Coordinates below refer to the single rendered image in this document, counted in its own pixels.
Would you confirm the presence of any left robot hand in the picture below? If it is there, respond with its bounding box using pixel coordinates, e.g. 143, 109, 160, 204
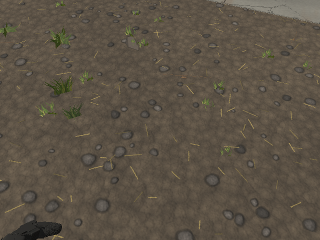
1, 220, 62, 240

